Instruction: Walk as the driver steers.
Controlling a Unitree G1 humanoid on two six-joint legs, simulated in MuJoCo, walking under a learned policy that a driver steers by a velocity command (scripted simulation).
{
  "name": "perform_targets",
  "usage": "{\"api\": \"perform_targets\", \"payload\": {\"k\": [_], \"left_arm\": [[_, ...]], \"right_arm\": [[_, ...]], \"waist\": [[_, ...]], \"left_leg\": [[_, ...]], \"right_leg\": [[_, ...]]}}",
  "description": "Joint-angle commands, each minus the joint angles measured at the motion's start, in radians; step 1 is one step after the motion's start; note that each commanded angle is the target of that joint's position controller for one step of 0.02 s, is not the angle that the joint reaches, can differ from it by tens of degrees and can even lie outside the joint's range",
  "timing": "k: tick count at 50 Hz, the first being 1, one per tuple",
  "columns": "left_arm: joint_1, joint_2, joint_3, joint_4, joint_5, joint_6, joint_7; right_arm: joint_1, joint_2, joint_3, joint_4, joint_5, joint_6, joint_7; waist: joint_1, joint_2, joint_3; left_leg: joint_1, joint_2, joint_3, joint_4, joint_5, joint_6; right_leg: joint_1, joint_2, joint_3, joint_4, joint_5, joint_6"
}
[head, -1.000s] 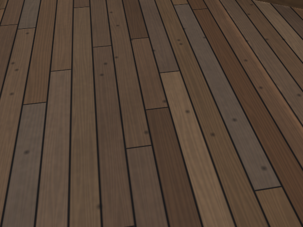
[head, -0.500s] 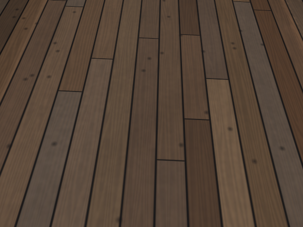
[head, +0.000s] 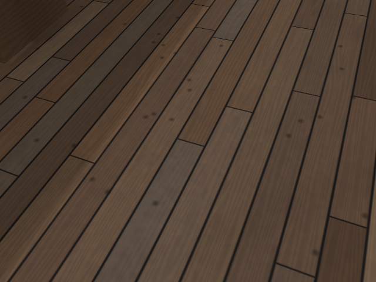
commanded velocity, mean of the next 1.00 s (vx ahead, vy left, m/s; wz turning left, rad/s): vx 0.39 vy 0.00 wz -0.21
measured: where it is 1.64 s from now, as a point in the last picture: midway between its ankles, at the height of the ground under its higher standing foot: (232, 270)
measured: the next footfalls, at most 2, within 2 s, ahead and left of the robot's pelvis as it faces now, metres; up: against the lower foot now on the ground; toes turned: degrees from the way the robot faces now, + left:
left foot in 0.12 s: +0.21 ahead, +0.15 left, +0.00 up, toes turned +3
right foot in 0.64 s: +0.51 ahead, -0.12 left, +0.00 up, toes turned -15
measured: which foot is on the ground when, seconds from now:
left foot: up 0.00-0.10, down 0.12-0.64, up 0.66-1.00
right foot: down 0.00-0.14, up 0.16-0.62, down 0.64-1.00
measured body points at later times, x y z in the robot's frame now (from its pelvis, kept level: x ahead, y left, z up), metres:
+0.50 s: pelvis +0.26 +0.04 +0.00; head +0.28 +0.03 +0.44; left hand +0.46 +0.27 -0.11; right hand +0.27 -0.24 -0.13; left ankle +0.17 +0.15 -0.74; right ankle +0.43 -0.13 -0.69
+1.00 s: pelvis +0.49 -0.04 +0.00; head +0.52 -0.06 +0.45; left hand +0.68 +0.19 -0.11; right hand +0.56 -0.33 -0.12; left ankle +0.64 +0.09 -0.70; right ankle +0.47 -0.11 -0.74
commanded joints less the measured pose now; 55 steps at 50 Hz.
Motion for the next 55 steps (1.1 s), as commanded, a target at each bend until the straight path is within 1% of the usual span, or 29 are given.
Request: {"api": "perform_targets", "payload": {"k": [1, 3, 5, 6, 7, 8, 9, 10, 11, 12, 14, 16, 22, 26, 29, 30, 31, 32, 33, 34, 35, 37, 38, 41, 46, 50, 53, 54, 55], "left_arm": [[0.007, 0.211, 0.044, -0.039, -0.016, -0.002, -0.002], [0.009, 0.228, 0.049, -0.027, -0.024, 0.009, -0.003], [-0.011, 0.231, 0.048, -0.024, -0.028, 0.015, 0.002], [-0.024, 0.200, 0.036, -0.042, -0.012, 0.008, 0.005], [0.043, 0.070, -0.011, -0.096, 0.011, -0.015, -0.005], [0.024, 0.118, 0.002, -0.073, -0.012, -0.042, -0.011], [-0.066, 0.185, 0.026, -0.106, -0.044, -0.047, -0.014], [-0.117, 0.174, 0.024, -0.114, -0.043, -0.044, -0.011], [-0.135, 0.161, 0.026, -0.111, -0.025, -0.034, -0.008], [-0.114, 0.146, 0.030, -0.102, -0.018, -0.017, -0.007], [-0.077, 0.096, 0.023, -0.089, -0.021, 0.013, -0.008], [-0.102, 0.089, 0.026, -0.102, -0.019, 0.027, -0.003], [-0.302, 0.065, 0.011, -0.174, -0.006, 0.014, -0.034], [-0.408, 0.073, 0.008, -0.242, -0.009, 0.015, -0.060], [-0.399, 0.107, 0.023, -0.280, -0.010, 0.019, -0.073], [-0.336, 0.134, 0.038, -0.276, -0.011, 0.023, -0.072], [-0.197, 0.177, 0.064, -0.248, -0.014, 0.025, -0.066], [-0.045, 0.249, 0.097, -0.218, -0.008, 0.030, -0.049], [-0.045, 0.371, 0.114, -0.224, 0.001, 0.026, -0.035], [-0.017, 0.295, 0.088, -0.257, 0.007, 0.018, -0.035], [-0.059, 0.238, 0.070, -0.248, 0.019, 0.014, -0.038], [-0.183, 0.167, 0.049, -0.253, -0.001, 0.012, -0.034], [-0.218, 0.145, 0.039, -0.261, 0.009, 0.013, -0.030], [-0.259, 0.165, 0.041, -0.251, 0.023, 0.001, -0.028], [-0.276, 0.162, 0.036, -0.217, 0.016, 0.019, -0.007], [-0.254, 0.153, 0.027, -0.178, 0.022, 0.035, -0.007], [-0.275, 0.138, 0.017, -0.158, 0.013, 0.042, -0.009], [-0.269, 0.125, 0.011, -0.150, 0.006, 0.042, -0.008], [-0.231, 0.100, 0.003, -0.147, 0.021, 0.035, -0.006]], "right_arm": [[-0.199, -0.030, 0.004, -0.133, 0.010, -0.031, 0.018], [-0.174, -0.057, -0.006, -0.135, 0.011, -0.035, 0.022], [0.047, -0.123, -0.044, -0.069, 0.005, -0.034, 0.011], [0.224, -0.174, -0.066, -0.028, -0.004, -0.027, -0.003], [0.328, -0.298, -0.087, -0.008, -0.022, -0.023, -0.013], [0.356, -0.223, -0.067, 0.004, -0.023, -0.022, -0.014], [0.284, -0.174, -0.044, 0.012, -0.024, -0.026, -0.012], [0.214, -0.134, -0.032, 0.012, -0.018, -0.028, -0.011], [0.152, -0.099, -0.021, 0.014, -0.017, -0.032, -0.006], [0.108, -0.077, -0.017, 0.017, -0.023, -0.041, -0.004], [0.075, -0.073, -0.022, 0.038, -0.027, -0.062, -0.002], [0.076, -0.083, -0.028, 0.062, -0.035, -0.076, -0.006], [0.111, -0.126, -0.040, 0.113, -0.028, -0.077, -0.031], [0.167, -0.158, -0.053, 0.152, -0.008, -0.053, -0.040], [0.161, -0.197, -0.064, 0.156, -0.002, -0.025, -0.049], [0.155, -0.211, -0.066, 0.153, -0.002, -0.015, -0.054], [0.139, -0.215, -0.064, 0.149, 0.000, -0.006, -0.058], [0.151, -0.190, -0.050, 0.138, -0.006, -0.010, -0.064], [0.278, -0.033, 0.002, 0.090, -0.044, -0.033, -0.048], [0.228, -0.104, 0.000, 0.104, -0.017, -0.068, -0.032], [0.139, -0.157, -0.016, 0.092, 0.024, -0.077, -0.025], [0.077, -0.139, -0.010, 0.089, -0.005, -0.073, -0.041], [0.083, -0.149, -0.018, 0.090, -0.013, -0.058, -0.046], [0.149, -0.106, -0.011, 0.112, -0.018, -0.013, -0.056], [0.074, -0.072, 0.003, 0.108, -0.025, 0.000, -0.058], [-0.004, -0.088, -0.002, 0.097, -0.019, 0.002, -0.050], [0.000, -0.094, -0.008, 0.098, -0.028, -0.004, -0.043], [0.020, -0.097, -0.010, 0.106, -0.037, -0.009, -0.041], [0.029, -0.138, -0.017, 0.106, -0.046, -0.014, -0.046]], "waist": [[0.011, -0.186, 0.139], [-0.028, -0.208, 0.127], [-0.165, -0.181, -0.020], [-0.247, -0.138, -0.157], [-0.227, 0.162, -0.328], [-0.245, 0.169, -0.418], [-0.227, 0.123, -0.232], [-0.197, 0.077, -0.135], [-0.163, 0.045, -0.060], [-0.125, 0.072, -0.020], [-0.085, 0.069, 0.012], [-0.075, 0.040, 0.048], [-0.130, -0.006, 0.110], [-0.166, -0.022, 0.138], [-0.135, 0.017, 0.084], [-0.097, 0.038, 0.029], [-0.016, 0.034, -0.047], [0.056, -0.028, -0.134], [-0.063, -0.321, -0.249], [-0.001, -0.214, -0.446], [0.013, -0.139, -0.334], [-0.056, -0.031, -0.126], [-0.089, -0.052, -0.101], [-0.145, -0.070, -0.088], [-0.125, -0.122, -0.099], [-0.087, -0.134, -0.075], [-0.109, -0.137, -0.052], [-0.127, -0.118, -0.051], [-0.108, -0.061, -0.075]], "left_leg": [[0.018, -0.034, 0.082, -0.129, -0.050, 0.022], [0.105, -0.059, 0.092, -0.195, -0.109, 0.064], [0.437, -0.113, 0.124, -0.281, -0.053, 0.125], [0.752, -0.010, 0.012, -0.232, -0.037, 0.168], [1.142, 0.294, -0.471, -0.270, -0.145, 0.328], [1.110, 0.361, -0.702, -0.419, -0.224, 0.363], [0.975, 0.319, -0.518, -0.427, -0.193, 0.302], [0.827, 0.270, -0.370, -0.444, -0.142, 0.265], [0.696, 0.221, -0.270, -0.485, -0.106, 0.243], [0.595, 0.186, -0.190, -0.528, -0.077, 0.224], [0.496, 0.173, -0.105, -0.591, -0.007, 0.225], [0.472, 0.173, -0.027, -0.617, 0.080, 0.224], [0.516, 0.163, 0.139, -0.645, 0.127, 0.185], [0.689, 0.217, 0.174, -0.594, 0.182, 0.167], [0.771, 0.225, 0.213, -0.442, 0.551, 0.134], [0.777, 0.215, 0.226, -0.325, 0.716, 0.120], [0.725, 0.183, 0.251, -0.132, 0.782, 0.095], [0.525, 0.137, 0.251, 0.145, 0.598, 0.049], [0.063, -0.063, 0.202, 0.568, -0.395, -0.032], [-0.008, -0.118, -0.040, 0.720, -0.585, -0.034], [-0.055, -0.057, -0.073, 0.714, -0.512, -0.018], [-0.028, 0.025, -0.034, 0.547, -0.410, -0.013], [0.052, 0.045, -0.036, 0.508, -0.384, -0.013], [0.166, 0.037, -0.017, 0.390, -0.313, -0.037], [0.207, 0.022, -0.001, 0.086, -0.073, -0.057], [0.242, 0.006, -0.007, -0.070, -0.028, -0.050], [0.309, -0.015, 0.004, -0.213, -0.043, -0.012], [0.387, -0.017, 0.003, -0.321, 0.090, 0.010], [0.487, 0.055, -0.074, -0.330, 0.367, 0.034]], "right_leg": [[-0.049, -0.216, 0.138, -0.087, 0.257, -0.173], [-0.011, -0.243, 0.141, -0.033, 0.421, -0.164], [-0.030, -0.194, 0.060, 0.227, 0.796, -0.125], [-0.219, -0.159, 0.030, 0.471, 0.663, -0.088], [-0.640, -0.003, 0.012, 0.889, 0.083, -0.017], [-0.733, 0.031, 0.181, 1.045, -0.254, -0.024], [-0.816, -0.024, 0.180, 1.093, -0.190, -0.037], [-0.798, -0.066, 0.155, 1.054, -0.103, -0.042], [-0.765, -0.092, 0.147, 0.993, -0.036, -0.037], [-0.700, -0.114, 0.157, 0.952, 0.018, -0.033], [-0.641, -0.111, 0.158, 0.937, 0.073, -0.019], [-0.679, -0.101, 0.181, 0.894, 0.136, -0.006], [-0.678, -0.063, 0.124, 0.520, 0.432, -0.022], [-0.738, -0.054, 0.089, 0.404, 0.360, -0.063], [-0.648, 0.014, 0.004, 0.382, 0.201, -0.111], [-0.548, 0.057, -0.028, 0.388, 0.147, -0.133], [-0.352, 0.108, -0.048, 0.347, 0.162, -0.165], [-0.056, 0.069, 0.068, 0.308, 0.264, -0.209], [0.334, -0.236, 0.614, 0.275, 0.363, -0.406], [0.413, -0.341, 0.883, 0.134, 0.460, -0.476], [0.332, -0.308, 0.683, 0.141, 0.634, -0.412], [0.040, -0.221, 0.431, 0.148, 0.766, -0.325], [-0.075, -0.198, 0.376, 0.118, 0.801, -0.310], [-0.228, -0.162, 0.270, 0.057, 0.902, -0.307], [-0.221, -0.100, 0.146, 0.053, 0.845, -0.251], [-0.184, -0.123, 0.182, 0.068, 0.687, -0.239], [-0.181, -0.130, 0.223, 0.140, 0.572, -0.214], [-0.199, -0.101, 0.222, 0.174, 0.489, -0.175], [-0.228, -0.046, 0.206, 0.220, 0.371, -0.124]]}}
